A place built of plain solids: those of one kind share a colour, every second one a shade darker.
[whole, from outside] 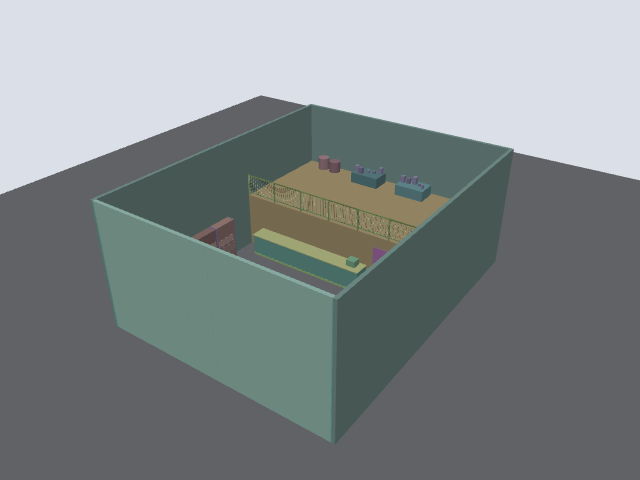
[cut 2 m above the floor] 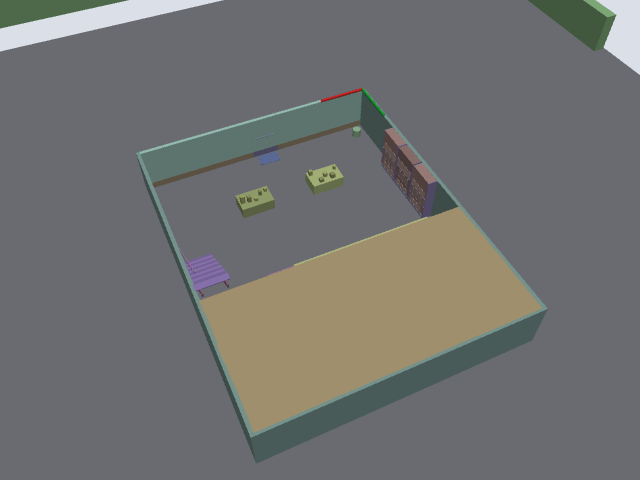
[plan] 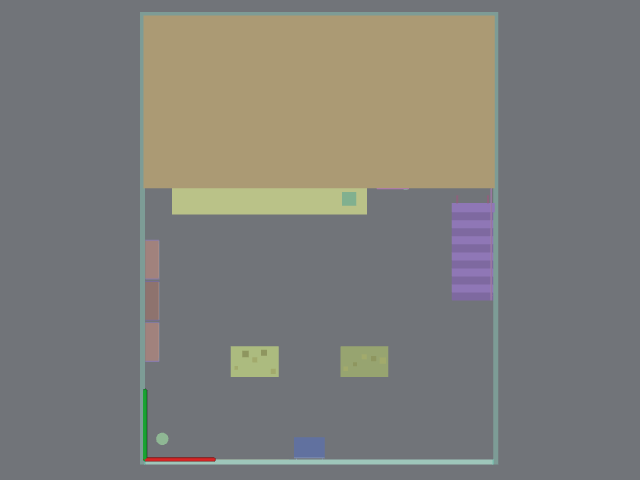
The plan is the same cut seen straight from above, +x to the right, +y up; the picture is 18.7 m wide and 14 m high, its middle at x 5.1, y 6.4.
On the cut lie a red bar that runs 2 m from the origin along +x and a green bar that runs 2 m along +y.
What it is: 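A toy shop at street level behind a glazed front, one room two levels high, with a raised rear level reached by one straight flight, fitted out in the 1990s to 2020s; 10.2 x 12.9 m, 5.51 m high throughout; its front glazed onto the street; the raised level 2.55 m over the floor, over the rear 5.0 m, open to the hall behind a guard 1.0 m high along its edge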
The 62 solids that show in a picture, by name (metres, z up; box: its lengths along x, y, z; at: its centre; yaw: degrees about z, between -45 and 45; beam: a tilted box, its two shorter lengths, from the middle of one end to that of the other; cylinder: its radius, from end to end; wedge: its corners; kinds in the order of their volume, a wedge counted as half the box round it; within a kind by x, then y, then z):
{
 "upper_1": {"box": [10.25, 5.04, 2.6], "at": [5.08, 10.43, 1.25]},
 "street_hedge_1": {"box": [0.6, 15.85, 2.25], "at": [-14.53, -8.07, 1.07]},
 "street_hedge_2": {"box": [39.8, 0.6, 2.25], "at": [5.08, -16.3, 1.07]},
 "wall_1": {"box": [0.15, 13.2, 5.56], "at": [-0.07, 6.45, 2.73]},
 "wall_2": {"box": [10.45, 0.15, 5.56], "at": [5.08, 12.97, 2.73]},
 "wall_3": {"box": [0.15, 13.2, 5.56], "at": [10.22, 6.45, 2.73]},
 "window_wall_1": {"box": [4.19, 0.15, 5.56], "at": [2.1, -0.07, 2.73]},
 "window_wall_2": {"box": [1.2, 0.15, 5.56], "at": [4.79, -0.07, 2.73]},
 "window_wall_3": {"box": [4.76, 0.15, 5.56], "at": [7.77, -0.07, 2.73]},
 "counter_1": {"box": [5.65, 0.7, 1.05], "at": [3.62, 7.55, 0.47]},
 "shelves_body_1": {"box": [0.4, 1.16, 2.1], "at": [0.2, 3.42, 1.0]},
 "shelves_body_2": {"box": [0.4, 1.16, 2.1], "at": [0.2, 4.62, 1.0]},
 "shelves_body_3": {"box": [0.4, 1.16, 2.1], "at": [0.2, 5.83, 1.0]},
 "table_1": {"box": [1.4, 0.9, 0.55], "at": [3.2, 2.85, 0.23]},
 "table_2": {"box": [1.4, 0.9, 0.55], "at": [6.39, 2.85, 0.23]},
 "upper_table_1": {"box": [1.4, 0.9, 0.55], "at": [3.8, 12.29, 2.77]},
 "upper_table_2": {"box": [1.4, 0.9, 0.55], "at": [6.2, 12.29, 2.77]},
 "shelves_goods_1": {"box": [0.41, 0.98, 0.34], "at": [0.2, 3.44, 1.26]},
 "shelves_goods_2": {"box": [0.41, 0.89, 0.32], "at": [0.2, 3.48, 0.29]},
 "shelves_goods_3": {"box": [0.41, 0.9, 0.36], "at": [0.2, 3.49, 0.79]},
 "shelves_goods_4": {"box": [0.41, 0.91, 0.27], "at": [0.2, 4.61, 0.26]},
 "shelves_goods_5": {"box": [0.41, 1.06, 0.39], "at": [0.2, 4.63, 1.29]},
 "shelves_goods_6": {"box": [0.41, 0.76, 0.36], "at": [0.2, 4.64, 0.79]},
 "shelves_goods_7": {"box": [0.41, 0.78, 0.28], "at": [0.2, 5.76, 0.27]},
 "shelves_goods_8": {"box": [0.41, 0.96, 0.3], "at": [0.2, 5.79, 1.24]},
 "shelves_goods_9": {"box": [0.41, 0.97, 0.34], "at": [0.2, 5.85, 0.78]},
 "stair_step_1": {"box": [1.26, 0.27, 0.07], "at": [9.57, 4.77, 0.14]},
 "stair_step_2": {"box": [1.26, 0.27, 0.07], "at": [9.57, 5.0, 0.3]},
 "stair_step_3": {"box": [1.26, 0.27, 0.07], "at": [9.57, 5.24, 0.47]},
 "stair_step_4": {"box": [1.26, 0.27, 0.07], "at": [9.57, 5.47, 0.64]},
 "stair_step_5": {"box": [1.26, 0.27, 0.07], "at": [9.57, 5.71, 0.81]},
 "stair_step_6": {"box": [1.26, 0.27, 0.07], "at": [9.57, 5.94, 0.98]},
 "stair_step_7": {"box": [1.26, 0.27, 0.07], "at": [9.57, 6.17, 1.15]},
 "stair_step_8": {"box": [1.26, 0.27, 0.07], "at": [9.57, 6.41, 1.32]},
 "stair_step_9": {"box": [1.26, 0.27, 0.07], "at": [9.57, 6.64, 1.49]},
 "stair_step_10": {"box": [1.26, 0.27, 0.07], "at": [9.57, 6.88, 1.66]},
 "stair_step_11": {"box": [1.26, 0.27, 0.07], "at": [9.57, 7.11, 1.83]},
 "stair_step_12": {"box": [1.26, 0.27, 0.07], "at": [9.57, 7.34, 2.0]},
 "upper_bin_1": {"cylinder": 0.27, "from": [1.07, 12.47, 2.55], "to": [1.07, 12.47, 3.13]},
 "upper_bin_2": {"cylinder": 0.27, "from": [1.73, 12.47, 2.55], "to": [1.73, 12.47, 3.09]},
 "counter_top_1": {"box": [5.69, 0.78, 0.04], "at": [3.62, 7.53, 1.02]},
 "stallriser_1": {"box": [4.19, 0.05, 0.35], "at": [2.1, -0.02, 0.12]},
 "stallriser_2": {"box": [4.76, 0.05, 0.35], "at": [7.77, -0.02, 0.12]},
 "stair_wall_rail_1": {"wedge": [[10.07, 4.63, 1.07], [10.07, 4.63, 1.12], [10.07, 7.91, 3.46], [10.07, 7.91, 3.5], [10.12, 4.63, 1.07], [10.12, 4.63, 1.12], [10.12, 7.91, 3.46], [10.12, 7.91, 3.5]]},
 "shelves_cheek_1": {"box": [0.41, 0.032, 2.1], "at": [0.21, 3.99, 1.0]},
 "shelves_cheek_2": {"box": [0.41, 0.032, 2.1], "at": [0.21, 5.19, 1.0]},
 "shelves_cheek_3": {"box": [0.41, 0.032, 2.1], "at": [0.21, 6.39, 1.0]},
 "shelves_shelf_1": {"box": [0.41, 1.1, 0.18], "at": [0.21, 5.83, 0.04]},
 "front_corner_1": {"box": [0.04, 0.17, 5.41], "at": [0.0, -0.07, 2.65]},
 "front_corner_2": {"box": [0.04, 0.17, 5.41], "at": [10.15, -0.07, 2.65]},
 "service_door_1": {"box": [0.95, 0.03, 2.1], "at": [7.22, 7.89, 1.0]},
 "till_1": {"box": [0.42, 0.4, 0.28], "at": [5.95, 7.6, 1.18]},
 "plant_pot_1": {"cylinder": 0.18, "from": [0.5, 0.6, 0.0], "to": [0.5, 0.6, 0.38]},
 "door_mat_1": {"box": [0.9, 0.6, 0.07], "at": [4.79, 0.35, -0.02]},
 "upper_cube_1": {"box": [0.19, 0.19, 0.3], "at": [3.53, 12.04, 3.2]},
 "upper_cube_2": {"box": [0.2, 0.2, 0.35], "at": [6.2, 12.44, 3.22]},
 "street_door_kick_1": {"box": [1.2, 0.05, 0.35], "at": [4.79, -0.02, 0.12]},
 "cube_1": {"box": [0.19, 0.19, 0.19], "at": [2.93, 3.08, 0.6]},
 "cube_2": {"box": [0.18, 0.18, 0.36], "at": [6.93, 2.88, 0.68]},
 "counter_kick_1": {"box": [5.65, 0.012, 0.15], "at": [3.62, 7.19, 0.03]},
 "upper_guard_rail_1": {"box": [1.48, 0.044, 0.044], "at": [6.67, 7.94, 3.53]},
 "upper_guard_rail_2": {"box": [1.48, 0.044, 0.044], "at": [8.15, 7.94, 3.53]}
}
